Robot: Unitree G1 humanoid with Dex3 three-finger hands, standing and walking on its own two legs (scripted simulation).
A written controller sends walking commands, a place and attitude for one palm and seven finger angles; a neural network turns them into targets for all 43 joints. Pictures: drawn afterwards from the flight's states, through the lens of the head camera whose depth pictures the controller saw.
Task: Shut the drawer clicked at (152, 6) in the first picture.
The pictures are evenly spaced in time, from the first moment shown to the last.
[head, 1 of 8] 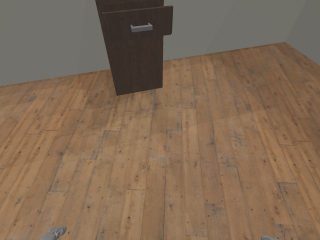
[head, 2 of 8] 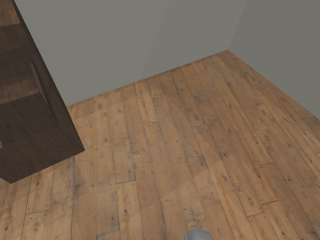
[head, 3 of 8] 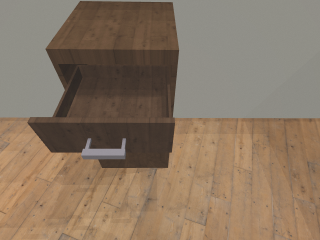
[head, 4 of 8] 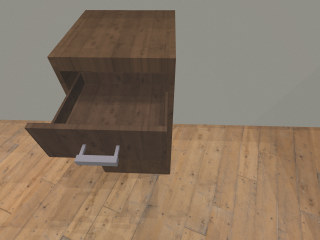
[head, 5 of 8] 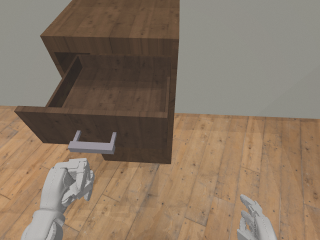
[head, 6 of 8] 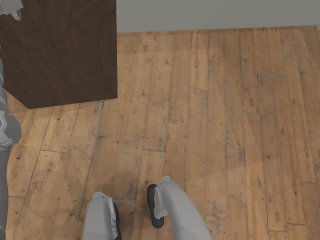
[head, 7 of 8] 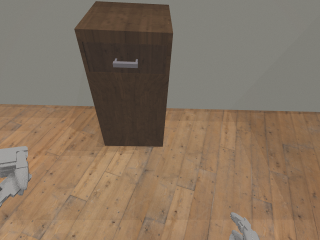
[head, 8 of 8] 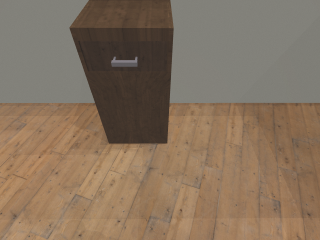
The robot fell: no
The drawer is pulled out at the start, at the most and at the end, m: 0.27 0.27 0.00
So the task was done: yes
